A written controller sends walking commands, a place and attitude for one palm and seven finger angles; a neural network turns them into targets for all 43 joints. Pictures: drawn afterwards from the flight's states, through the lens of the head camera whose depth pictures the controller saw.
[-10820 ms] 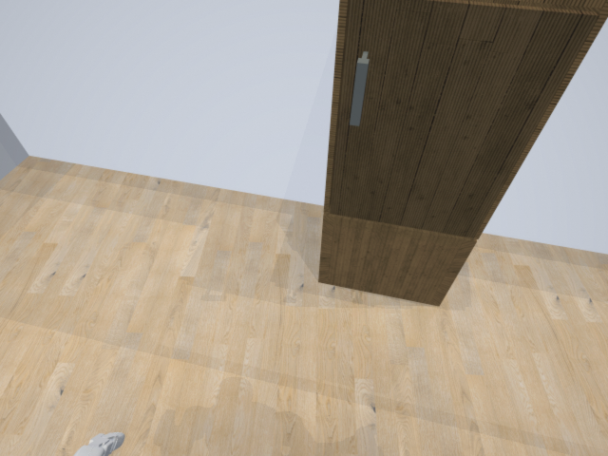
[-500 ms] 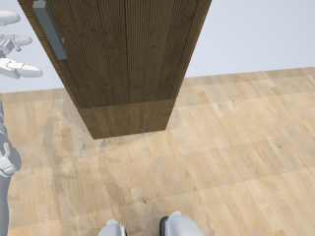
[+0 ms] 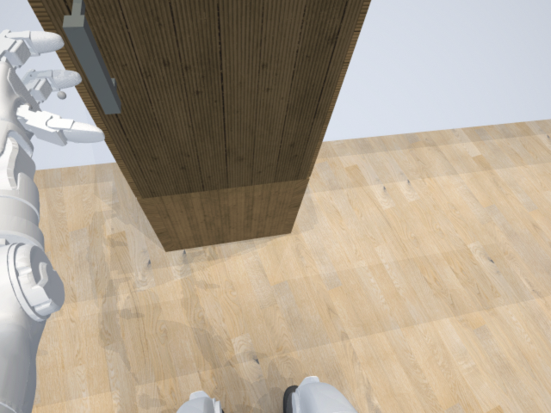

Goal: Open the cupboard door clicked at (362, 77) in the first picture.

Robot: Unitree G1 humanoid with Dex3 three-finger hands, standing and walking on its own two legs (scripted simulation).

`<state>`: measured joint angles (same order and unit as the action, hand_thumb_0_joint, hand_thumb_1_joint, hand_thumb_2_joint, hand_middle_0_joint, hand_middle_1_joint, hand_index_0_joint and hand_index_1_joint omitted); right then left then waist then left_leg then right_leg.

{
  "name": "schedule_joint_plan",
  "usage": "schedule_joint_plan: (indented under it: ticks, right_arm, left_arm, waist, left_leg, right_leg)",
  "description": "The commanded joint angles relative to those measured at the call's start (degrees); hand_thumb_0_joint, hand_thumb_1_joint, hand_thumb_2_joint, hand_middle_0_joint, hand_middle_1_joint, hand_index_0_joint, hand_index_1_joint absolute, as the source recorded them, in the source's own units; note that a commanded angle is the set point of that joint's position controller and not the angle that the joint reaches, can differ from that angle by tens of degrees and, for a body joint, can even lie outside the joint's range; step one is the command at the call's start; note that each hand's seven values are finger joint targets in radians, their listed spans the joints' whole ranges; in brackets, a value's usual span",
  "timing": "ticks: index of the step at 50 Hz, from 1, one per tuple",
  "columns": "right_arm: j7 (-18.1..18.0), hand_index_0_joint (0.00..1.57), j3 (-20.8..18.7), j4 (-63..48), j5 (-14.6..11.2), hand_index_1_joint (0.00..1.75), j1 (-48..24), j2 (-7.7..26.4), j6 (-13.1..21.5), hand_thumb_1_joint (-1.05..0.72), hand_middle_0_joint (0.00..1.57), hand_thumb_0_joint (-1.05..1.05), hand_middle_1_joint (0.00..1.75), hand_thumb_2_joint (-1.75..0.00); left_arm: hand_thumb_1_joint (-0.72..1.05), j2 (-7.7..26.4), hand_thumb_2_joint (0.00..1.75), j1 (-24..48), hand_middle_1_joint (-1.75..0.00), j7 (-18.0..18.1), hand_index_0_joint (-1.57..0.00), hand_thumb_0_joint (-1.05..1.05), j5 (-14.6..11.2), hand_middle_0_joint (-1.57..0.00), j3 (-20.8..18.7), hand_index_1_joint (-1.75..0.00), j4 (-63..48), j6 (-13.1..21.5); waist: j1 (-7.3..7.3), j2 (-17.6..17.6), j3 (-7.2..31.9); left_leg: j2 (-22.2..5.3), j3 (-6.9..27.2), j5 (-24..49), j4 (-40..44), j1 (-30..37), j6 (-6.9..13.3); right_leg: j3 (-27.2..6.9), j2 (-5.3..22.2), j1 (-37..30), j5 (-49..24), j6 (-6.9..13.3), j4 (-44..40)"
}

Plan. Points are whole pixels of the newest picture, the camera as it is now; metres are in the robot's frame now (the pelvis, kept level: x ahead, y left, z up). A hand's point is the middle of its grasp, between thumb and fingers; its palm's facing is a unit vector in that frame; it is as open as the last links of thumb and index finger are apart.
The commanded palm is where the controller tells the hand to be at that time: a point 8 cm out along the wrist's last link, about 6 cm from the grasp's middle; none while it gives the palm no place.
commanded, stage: slide the fingers in behind the handle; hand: left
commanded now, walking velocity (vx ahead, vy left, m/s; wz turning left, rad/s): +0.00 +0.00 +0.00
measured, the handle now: (96, 60) +0.59 +0.20 +0.12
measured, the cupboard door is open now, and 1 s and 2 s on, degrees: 0 0 1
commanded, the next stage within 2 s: close the thumb around the handle in 1.16 s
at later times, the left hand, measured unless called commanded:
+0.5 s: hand (95, 93) +0.53 +0.20 +0.11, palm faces +0.09 -1.00 -0.01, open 14.0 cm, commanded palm +0.50 +0.24 +0.11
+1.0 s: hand (111, 91) +0.53 +0.18 +0.11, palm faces +0.10 -0.99 -0.02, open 14.0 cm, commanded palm +0.51 +0.22 +0.11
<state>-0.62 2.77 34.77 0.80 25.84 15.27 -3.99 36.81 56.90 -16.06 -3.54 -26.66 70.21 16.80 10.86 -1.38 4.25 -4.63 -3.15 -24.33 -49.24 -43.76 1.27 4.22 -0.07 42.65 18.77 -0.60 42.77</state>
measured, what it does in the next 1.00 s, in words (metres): stands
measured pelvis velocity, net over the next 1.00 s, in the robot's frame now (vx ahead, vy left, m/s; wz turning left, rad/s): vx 0.00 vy -0.01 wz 0.01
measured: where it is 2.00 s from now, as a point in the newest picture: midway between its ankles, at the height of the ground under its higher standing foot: outside the picture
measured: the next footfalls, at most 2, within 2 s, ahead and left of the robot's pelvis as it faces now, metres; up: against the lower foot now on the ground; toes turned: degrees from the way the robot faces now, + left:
none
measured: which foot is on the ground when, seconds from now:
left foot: down 0.00-1.00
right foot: down 0.00-1.00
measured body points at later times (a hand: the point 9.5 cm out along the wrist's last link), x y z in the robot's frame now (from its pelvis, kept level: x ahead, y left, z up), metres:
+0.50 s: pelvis +0.00 -0.01 +0.00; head +0.12 +0.01 +0.43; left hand +0.52 +0.25 +0.12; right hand -0.02 -0.27 -0.11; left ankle -0.02 +0.10 -0.70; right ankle +0.01 -0.13 -0.70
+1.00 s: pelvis +0.00 -0.01 +0.00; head +0.12 +0.00 +0.43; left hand +0.52 +0.23 +0.11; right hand -0.03 -0.28 -0.11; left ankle -0.02 +0.10 -0.70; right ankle +0.01 -0.13 -0.70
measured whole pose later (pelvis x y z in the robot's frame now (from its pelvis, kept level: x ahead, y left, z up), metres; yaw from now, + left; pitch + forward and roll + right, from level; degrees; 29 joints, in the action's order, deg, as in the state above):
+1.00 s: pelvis +0.00 -0.01 +0.00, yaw +0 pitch +19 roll -2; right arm 0.0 2.0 36.2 1.4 25.4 15.7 -2.1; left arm 31.8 60.3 -8.2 -1.8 -24.4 72.5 18.1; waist 11.5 -1.7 3.5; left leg -4.6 -3.0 -23.4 -48.6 -44.0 0.5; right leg 4.2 -0.1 43.7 19.0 0.3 43.8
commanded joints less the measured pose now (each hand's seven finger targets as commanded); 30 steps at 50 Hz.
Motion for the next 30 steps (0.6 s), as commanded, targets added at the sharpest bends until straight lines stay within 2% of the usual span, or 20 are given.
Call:
schedule_joint_plan:
  ticks: [1,2,4,5,8,10,11,13,14,15,18,19,21,22,24,25,26,27,28,30]
  right_arm:
    - [-0.9,0.20,-4.4,-1.7,-0.1,0.30,10.2,11.4,0.9,-0.90,0.20,0.00,0.30,-0.90]
    - [-0.9,0.20,-4.4,-1.8,-0.1,0.30,10.2,11.3,1.0,-0.90,0.20,0.00,0.30,-0.90]
    - [-0.9,0.20,-4.3,-1.7,0.0,0.30,10.2,11.1,1.2,-0.90,0.20,0.00,0.30,-0.90]
    - [-0.8,0.20,-4.4,-1.4,0.0,0.30,10.1,11.0,1.2,-0.90,0.20,0.00,0.30,-0.90]
    - [-0.6,0.20,-4.6,-1.1,0.3,0.30,10.3,10.9,1.3,-0.90,0.20,0.00,0.30,-0.90]
    - [-0.3,0.20,-4.6,-0.9,0.3,0.30,10.2,10.7,1.4,-0.90,0.20,0.00,0.30,-0.90]
    - [-0.3,0.20,-4.6,-0.9,0.2,0.30,10.0,10.7,1.4,-0.90,0.20,0.00,0.30,-0.90]
    - [-0.3,0.20,-4.6,-1.0,0.2,0.30,10.0,10.7,1.5,-0.90,0.20,0.00,0.30,-0.90]
    - [-0.3,0.20,-4.6,-1.1,0.3,0.30,10.2,10.9,1.5,-0.90,0.20,0.00,0.30,-0.90]
    - [-0.3,0.20,-4.6,-1.3,0.3,0.30,10.0,10.8,1.5,-0.90,0.20,0.00,0.30,-0.90]
    - [0.0,0.20,-4.6,-1.8,0.3,0.30,9.8,10.4,1.5,-0.90,0.20,0.00,0.30,-0.90]
    - [0.0,0.20,-4.6,-1.9,0.4,0.30,9.8,10.2,1.6,-0.90,0.20,0.00,0.30,-0.90]
    - [0.1,0.20,-4.6,-1.6,0.3,0.30,9.4,10.2,1.6,-0.90,0.20,0.00,0.30,-0.90]
    - [0.1,0.20,-4.7,-1.5,0.2,0.30,9.8,10.4,1.6,-0.90,0.20,0.00,0.30,-0.90]
    - [0.0,0.20,-4.8,-1.6,0.2,0.30,9.8,10.4,1.6,-0.90,0.20,0.00,0.30,-0.90]
    - [0.0,0.20,-4.8,-1.5,0.2,0.30,9.4,10.3,1.7,-0.90,0.20,0.00,0.30,-0.90]
    - [0.0,0.20,-4.9,-1.3,0.1,0.30,9.7,10.3,1.7,-0.90,0.20,0.00,0.30,-0.90]
    - [-0.1,0.20,-4.8,-1.2,0.1,0.30,9.6,10.3,1.7,-0.90,0.20,0.00,0.30,-0.90]
    - [-0.1,0.20,-4.7,-1.0,0.1,0.30,9.7,10.2,1.8,-0.90,0.20,0.00,0.30,-0.90]
    - [-0.1,0.20,-4.7,-0.9,0.1,0.30,9.7,10.2,2.0,-0.90,0.20,0.00,0.30,-0.90]
  left_arm:
    - [-0.50,14.3,0.30,26.8,-1.20,0.0,-0.30,0.00,-1.5,-0.30,-0.6,-1.20,-11.8,3.7]
    - [-0.50,13.9,0.30,25.8,-1.20,0.0,-0.30,0.00,-1.7,-0.30,-0.6,-1.20,-10.9,3.3]
    - [-0.50,11.2,0.30,27.2,-1.20,0.2,-0.30,0.00,-1.8,-0.30,1.2,-1.20,-11.5,3.4]
    - [-0.50,10.6,0.30,29.0,-1.20,0.4,-0.30,0.00,-1.5,-0.30,2.0,-1.20,-13.1,3.6]
    - [-0.50,10.5,0.30,28.7,-1.20,1.5,-0.30,0.00,-1.7,-0.30,1.3,-1.20,-14.2,4.2]
    - [-0.50,9.3,0.30,27.8,-1.20,2.2,-0.30,0.00,-1.9,-0.30,1.2,-1.20,-13.1,4.5]
    - [-0.50,8.5,0.30,28.0,-1.20,2.5,-0.30,0.00,-1.8,-0.30,2.0,-1.20,-11.8,4.2]
    - [-0.50,9.6,0.30,28.6,-1.20,3.2,-0.30,0.00,-1.3,-0.30,1.4,-1.20,-11.8,3.8]
    - [-0.50,11.1,0.30,28.3,-1.20,3.7,-0.30,0.00,-1.0,-0.30,0.1,-1.20,-11.9,3.9]
    - [-0.50,12.0,0.30,28.3,-1.20,3.9,-0.30,0.00,-0.4,-0.30,-0.1,-1.20,-12.6,4.1]
    - [-0.50,11.8,0.30,27.3,-1.20,4.6,-0.30,0.00,0.2,-0.30,-0.1,-1.20,-14.5,4.8]
    - [-0.50,10.5,0.30,28.0,-1.20,4.7,-0.30,0.00,0.0,-0.30,0.8,-1.20,-15.4,5.3]
    - [-0.50,9.9,0.30,28.6,-1.20,4.9,-0.30,0.00,-0.3,-0.30,1.2,-1.20,-15.0,5.5]
    - [-0.50,10.4,0.30,27.2,-1.20,5.0,-0.30,0.00,-0.5,-0.30,0.2,-1.20,-13.4,5.2]
    - [-0.50,8.8,0.30,27.5,-1.20,5.0,-0.30,0.00,-0.8,-0.30,1.1,-1.20,-13.5,4.9]
    - [-0.50,8.5,0.30,28.3,-1.20,5.0,-0.30,0.00,-0.7,-0.30,1.5,-1.20,-14.4,4.9]
    - [-0.50,8.2,0.30,27.4,-1.20,5.0,-0.30,0.00,-0.7,-0.30,1.6,-1.20,-13.1,4.6]
    - [-0.50,8.5,0.30,27.3,-1.20,5.1,-0.30,0.00,-0.6,-0.30,1.6,-1.20,-12.7,4.4]
    - [-0.50,7.1,0.30,27.3,-1.20,5.2,-0.30,0.00,-0.7,-0.30,2.7,-1.20,-11.5,3.9]
    - [-0.50,6.8,0.30,29.4,-1.20,5.6,-0.30,0.00,-0.5,-0.30,3.2,-1.20,-12.1,4.2]
  waist:
    - [0.23,-8.4,25.8]
    - [0.12,-7.0,25.5]
    - [0.79,-7.2,24.4]
    - [0.75,-9.6,25.9]
    - [0.37,-9.2,27.5]
    - [0.29,-7.9,27.3]
    - [0.91,-6.0,25.6]
    - [0.70,-6.8,25.2]
    - [0.20,-6.2,26.0]
    - [-0.17,-7.5,27.2]
    - [-0.81,-7.6,28.6]
    - [-0.35,-8.7,28.8]
    - [-0.11,-8.2,28.0]
    - [-0.35,-5.8,27.6]
    - [-0.02,-5.9,27.4]
    - [-0.16,-8.1,28.0]
    - [0.05,-6.2,27.4]
    - [0.13,-6.3,26.2]
    - [0.73,-4.6,24.5]
    - [1.13,-4.8,24.3]
  left_leg:
    - [1.9,5.3,28.1,4.2,21.1,-0.1]
    - [2.1,5.1,27.5,4.2,20.2,0.0]
    - [2.0,5.3,27.8,4.3,20.5,0.1]
    - [2.0,5.5,29.0,4.1,22.0,-0.2]
    - [1.8,5.9,31.2,3.6,23.4,-0.5]
    - [1.9,5.7,31.6,3.4,22.8,-0.4]
    - [2.0,5.6,29.6,3.6,21.2,-0.3]
    - [2.4,5.0,27.1,3.9,19.3,0.0]
    - [2.5,5.1,27.6,3.8,19.2,0.1]
    - [2.6,5.0,28.6,3.7,19.4,0.0]
    - [2.7,4.6,29.5,3.4,19.5,0.0]
    - [2.7,4.7,30.7,3.3,20.5,0.0]
    - [2.7,4.4,28.5,3.5,19.8,0.0]
    - [2.7,4.5,27.8,3.8,19.0,0.1]
    - [2.9,4.4,27.5,4.1,19.0,0.2]
    - [2.9,4.1,27.4,4.1,19.4,0.1]
    - [2.9,4.0,26.5,4.0,18.8,0.3]
    - [2.9,3.9,25.7,4.2,18.0,0.3]
    - [3.0,3.8,24.1,4.6,16.8,0.4]
    - [3.1,3.8,23.0,4.8,16.6,0.5]
  right_leg:
    - [-1.0,-3.0,-8.4,-19.0,1.2,-2.0]
    - [-1.1,-3.0,-8.9,-19.1,1.1,-2.1]
    - [-0.9,-2.9,-8.0,-18.9,1.2,-2.0]
    - [-1.0,-2.9,-7.4,-19.2,1.1,-1.8]
    - [-0.9,-3.0,-7.4,-19.6,1.1,-1.5]
    - [-0.9,-3.0,-7.9,-20.5,1.1,-1.4]
    - [-0.8,-3.0,-7.8,-19.8,1.0,-1.5]
    - [-1.1,-2.8,-9.0,-19.7,0.9,-1.6]
    - [-1.2,-2.8,-9.9,-20.4,1.2,-1.4]
    - [-1.5,-2.6,-10.5,-21.4,1.1,-1.1]
    - [-1.6,-2.7,-11.9,-22.9,1.1,-0.9]
    - [-1.6,-2.8,-11.6,-23.4,1.2,-0.7]
    - [-1.7,-2.8,-11.7,-22.7,1.0,-1.2]
    - [-1.5,-2.9,-12.4,-22.4,1.1,-1.3]
    - [-1.5,-2.9,-12.7,-22.5,1.2,-1.5]
    - [-1.8,-2.7,-12.4,-22.6,1.0,-1.6]
    - [-1.8,-2.8,-12.4,-22.3,1.0,-1.9]
    - [-1.8,-2.7,-12.1,-21.7,0.9,-2.0]
    - [-1.8,-2.7,-12.2,-21.0,0.8,-2.5]
    - [-2.0,-2.6,-12.1,-20.5,0.7,-2.6]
